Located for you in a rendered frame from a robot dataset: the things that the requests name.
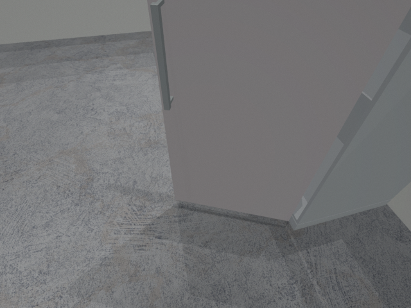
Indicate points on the handle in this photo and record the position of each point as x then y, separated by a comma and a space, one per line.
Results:
161, 54

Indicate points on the fridge door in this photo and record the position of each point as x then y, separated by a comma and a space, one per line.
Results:
261, 89

